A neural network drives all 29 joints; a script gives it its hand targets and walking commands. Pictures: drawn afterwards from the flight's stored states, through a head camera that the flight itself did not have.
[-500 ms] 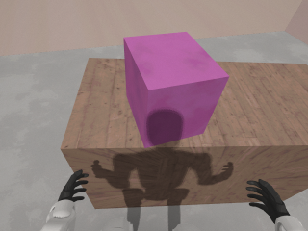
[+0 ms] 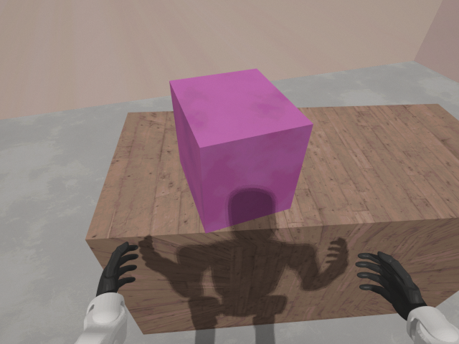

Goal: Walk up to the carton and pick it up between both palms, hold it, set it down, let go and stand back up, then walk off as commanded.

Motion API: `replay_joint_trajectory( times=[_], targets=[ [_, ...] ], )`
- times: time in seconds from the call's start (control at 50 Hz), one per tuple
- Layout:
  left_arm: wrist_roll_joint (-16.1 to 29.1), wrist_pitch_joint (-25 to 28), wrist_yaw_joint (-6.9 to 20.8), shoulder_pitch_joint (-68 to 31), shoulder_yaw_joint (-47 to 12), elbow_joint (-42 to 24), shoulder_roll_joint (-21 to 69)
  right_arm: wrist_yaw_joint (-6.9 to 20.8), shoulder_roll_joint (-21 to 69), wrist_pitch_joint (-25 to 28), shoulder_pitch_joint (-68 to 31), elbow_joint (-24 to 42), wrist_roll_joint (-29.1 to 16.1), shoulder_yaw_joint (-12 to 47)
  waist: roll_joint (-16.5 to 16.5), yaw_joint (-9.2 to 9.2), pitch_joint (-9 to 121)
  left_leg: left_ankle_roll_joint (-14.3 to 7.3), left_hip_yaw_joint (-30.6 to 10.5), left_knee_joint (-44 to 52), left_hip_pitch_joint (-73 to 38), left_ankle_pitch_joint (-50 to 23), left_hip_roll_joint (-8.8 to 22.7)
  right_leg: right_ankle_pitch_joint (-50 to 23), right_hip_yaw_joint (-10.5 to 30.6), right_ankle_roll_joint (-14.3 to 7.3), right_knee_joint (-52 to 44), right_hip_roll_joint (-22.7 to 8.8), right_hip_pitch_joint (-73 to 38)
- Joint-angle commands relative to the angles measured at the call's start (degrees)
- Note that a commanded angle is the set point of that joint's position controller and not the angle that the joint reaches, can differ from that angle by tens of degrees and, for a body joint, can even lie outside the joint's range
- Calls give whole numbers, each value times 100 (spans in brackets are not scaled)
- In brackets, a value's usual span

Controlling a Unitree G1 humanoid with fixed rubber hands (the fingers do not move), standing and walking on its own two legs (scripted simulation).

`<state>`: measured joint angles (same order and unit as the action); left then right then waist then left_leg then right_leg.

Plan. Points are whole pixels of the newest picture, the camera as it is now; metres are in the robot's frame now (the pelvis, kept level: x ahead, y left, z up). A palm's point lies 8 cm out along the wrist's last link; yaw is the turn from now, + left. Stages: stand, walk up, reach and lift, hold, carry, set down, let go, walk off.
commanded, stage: reach and lift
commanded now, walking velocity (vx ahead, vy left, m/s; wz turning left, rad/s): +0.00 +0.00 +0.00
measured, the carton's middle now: (232, 147) +0.53 +0.01 +0.06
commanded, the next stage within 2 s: none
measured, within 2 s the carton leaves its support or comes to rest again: neither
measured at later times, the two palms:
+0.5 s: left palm (138, 242) +0.28 +0.18 +0.04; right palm (388, 255) +0.26 -0.27 +0.03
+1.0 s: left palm (133, 222) +0.30 +0.18 +0.07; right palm (370, 205) +0.34 -0.25 +0.07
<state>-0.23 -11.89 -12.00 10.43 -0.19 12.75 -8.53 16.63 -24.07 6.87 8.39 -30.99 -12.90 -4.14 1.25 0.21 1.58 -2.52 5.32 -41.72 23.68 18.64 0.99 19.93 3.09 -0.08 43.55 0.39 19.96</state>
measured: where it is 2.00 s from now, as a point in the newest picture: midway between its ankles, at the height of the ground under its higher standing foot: outside the picture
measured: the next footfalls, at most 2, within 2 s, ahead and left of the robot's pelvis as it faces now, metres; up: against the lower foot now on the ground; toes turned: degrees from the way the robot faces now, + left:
none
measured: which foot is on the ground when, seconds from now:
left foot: down 0.00-1.00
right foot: down 0.00-1.00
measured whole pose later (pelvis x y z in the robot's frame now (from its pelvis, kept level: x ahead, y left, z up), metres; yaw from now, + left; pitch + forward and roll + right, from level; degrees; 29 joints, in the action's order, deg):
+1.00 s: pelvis +0.07 -0.01 +0.02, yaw +0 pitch +3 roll +1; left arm 1.1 -17.1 -14.2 10.0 -0.1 -6.3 -3.7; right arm 8.3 -26.1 3.1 0.1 -16.4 -20.6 2.7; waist 1.2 -1.4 2.2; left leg -0.5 5.3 -27.4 18.8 11.4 1.0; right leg 17.8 3.3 -0.8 30.9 0.7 15.8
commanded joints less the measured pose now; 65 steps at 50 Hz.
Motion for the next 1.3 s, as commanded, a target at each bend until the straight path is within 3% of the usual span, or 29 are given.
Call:
replay_joint_trajectory(
  times=[0.0, 0.06, 0.12, 0.14, 0.2, 0.22, 0.28, 0.34, 0.4, 0.42, 0.46, 0.52, 0.56, 0.6, 0.62, 0.64, 0.72, 0.78, 0.8, 0.84, 0.86, 0.92, 0.96, 0.98, 1.0, 1.06, 1.08, 1.2, 1.28],
  targets=[
    [61, 323, -192, -975, -125, -1540, 200, 19, -1364, 170, -1160, 1190, -583, -309, 96, -246, -3, 483, -1602, 1599, -2734, 2035, 167, 1541, 147, -693, -2187, -354, 2181],
    [160, 425, -294, -845, -168, -1470, 370, 80, -1351, 256, -1307, 1416, -700, -145, 91, -414, 272, 361, -1453, 2249, -1768, 2317, 331, 1067, 18, -400, -1915, 9, 1096],
    [253, 610, -375, -914, -404, -1598, 572, 123, -1395, 351, -1344, 1308, -686, -336, 139, -269, 461, 376, -1347, 2389, -1500, 2307, 375, 794, -21, -261, -1819, 203, 825],
    [380, 707, -385, -963, -391, -1800, 475, 82, -1265, 419, -1412, 1624, -792, -188, 232, -383, 392, 356, -1104, 2346, -1312, 1976, 284, 917, 83, -247, -1936, 154, 705],
    [370, 784, -402, -872, -286, -1858, 540, 38, -1219, 491, -1245, 1680, -958, 67, 513, -499, 626, 306, -993, 2008, -1954, 1258, 108, 941, 183, -361, -2143, 7, 1160],
    [359, 746, -341, -875, -126, -1538, 512, 1, -1236, 484, -1170, 1560, -993, 149, 858, -506, 418, 330, -889, 1625, -2388, 976, -31, 1399, 383, -474, -2443, -184, 1655],
    [453, 772, -307, -742, -152, -2000, 572, -93, -1197, 593, -909, 2120, -1193, 348, 1170, -472, 257, 315, -1034, 1008, -3536, 350, -235, 2166, 631, -755, -2901, -593, 2809],
    [321, 814, -331, -486, -216, -2390, 678, -189, -1136, 660, -779, 2191, -1238, 412, 803, -620, 221, 377, -947, 1325, -3450, -43, -127, 1373, 483, -666, -2857, -512, 2369],
    [330, 697, -453, -411, -414, -2590, 725, -168, -1280, 628, -1210, 2149, -1116, 63, -26, -636, 669, 436, -768, 2146, -2416, -48, 116, -302, -97, -441, -2244, 248, 857],
    [299, 665, -443, -334, -300, -2464, 724, -172, -1311, 596, -1075, 1821, -1175, 150, 77, -598, 629, 364, -750, 2133, -2335, -109, 77, -375, -58, -400, -2236, 246, 790],
    [368, 667, -353, -199, -103, -2259, 709, -310, -1179, 647, -1115, 2344, -1206, 305, 516, -729, 765, 271, -508, 1996, -2254, -922, 52, -894, 104, -357, -2351, 210, 314],
    [350, 753, -369, -92, -24, -2765, 672, -375, -1359, 758, -884, 2273, -1221, 285, 243, -790, 1299, 361, -518, 1834, -2714, -2010, 41, -1699, 11, -417, -2234, 329, 149],
    [344, 711, -310, 3, 185, -2579, 570, -486, -1219, 738, -1004, 2430, -1250, 448, 363, -909, 1272, 311, -456, 1732, -2689, -2432, 9, -2168, 126, -456, -2300, 294, -72],
    [422, 662, -247, -111, 97, -2878, 648, -518, -1322, 699, -916, 2246, -1290, 440, 272, -721, 1309, 348, -466, 1691, -2799, -2810, -26, -2629, 98, -435, -2294, 291, -187],
    [469, 629, -259, -187, 333, -3155, 450, -573, -1315, 734, -1204, 2676, -1402, 532, 353, -970, 1587, 318, -411, 1636, -2822, -3076, -45, -2994, 138, -438, -2269, 281, -447],
    [455, 620, -189, 68, 290, -2828, 575, -672, -1348, 783, -1028, 2670, -1337, 565, 598, -849, 1399, 322, -384, 1624, -2681, -3254, -76, -3513, 192, -397, -2264, 279, -629],
    [422, 410, -163, -161, 437, -3194, 470, -800, -1384, 665, -1330, 2861, -1350, 519, 370, -937, 1514, 406, -402, 1619, -3000, -4027, -82, -3855, 197, -475, -2375, 303, -899],
    [461, 272, -107, -338, 368, -3181, 516, -853, -1456, 504, -1482, 2716, -1325, 487, 482, -801, 1343, 412, -445, 1662, -3110, -3986, -21, -3722, 154, -486, -2512, 350, -767],
    [394, 201, -129, -304, 496, -3099, 623, -865, -1445, 426, -1277, 2632, -1334, 531, 540, -845, 1179, 416, -392, 1727, -3011, -3904, -13, -3706, 148, -440, -2510, 347, -889],
    [558, 11, -134, -1492, 514, -2858, 420, -879, -1421, 167, -2434, 2634, -1276, 494, 439, -936, 969, 338, -345, 1859, -2714, -3147, -3, -2464, 204, -457, -2636, 305, -425],
    [439, -55, -170, -927, 610, -3140, 371, -914, -1295, 90, -1873, 2698, -1332, 562, 348, -951, 984, 359, -369, 1924, -2990, -3358, 44, -2730, 136, -463, -2677, 308, -612],
    [523, -301, -235, -1498, 780, -3257, 270, -976, -1403, -172, -2324, 2635, -1283, 385, 307, -1044, 1044, 421, -297, 1956, -2973, -3259, 74, -2374, 191, -478, -2740, 326, -556],
    [672, -445, -249, -1749, 674, -3619, 118, -994, -1465, -342, -2590, 2960, -1228, 236, 355, -843, 1246, 443, -370, 1952, -2985, -3171, 107, -2109, 115, -488, -2727, 386, -469],
    [675, -560, -300, -2387, 690, -3503, -53, -986, -1423, -519, -2997, 2525, -1236, 206, 45, -856, 1033, 438, -295, 2005, -2846, -2753, 85, -1640, 192, -522, -2816, 328, -317],
    [646, -644, -330, -2351, 927, -3396, -110, -968, -1284, -613, -3149, 2659, -1298, 394, 228, -1109, 1013, 360, -287, 2076, -2593, -2496, 80, -1530, 210, -500, -2776, 327, -477],
    [729, -970, -479, -2918, 843, -3238, -143, -981, -1292, -971, -3675, 2336, -1269, 279, 315, -1081, 896, 320, -359, 2262, -2371, -1725, 117, -885, 205, -494, -2768, 293, -123],
    [706, -1125, -476, -2822, 798, -3426, -59, -1025, -1370, -1093, -3496, 2146, -1232, 136, 152, -900, 926, 370, -354, 2277, -2504, -2001, 116, -1200, 219, -499, -2773, 291, -231],
    [658, -1817, -546, -3386, 846, -3535, -36, -1032, -1445, -1674, -4319, 1780, -1357, 179, 179, -990, 1164, 420, -438, 2315, -2544, -2037, 179, -1311, 211, -480, -2733, 330, -336],
    [743, -2244, -482, -4089, 1011, -2818, -189, -1039, -1478, -2018, -5082, 1372, -1451, 175, 308, -982, 969, 362, -454, 2418, -2155, -1363, 186, -878, 158, -459, -2763, 302, -220]
  ],
)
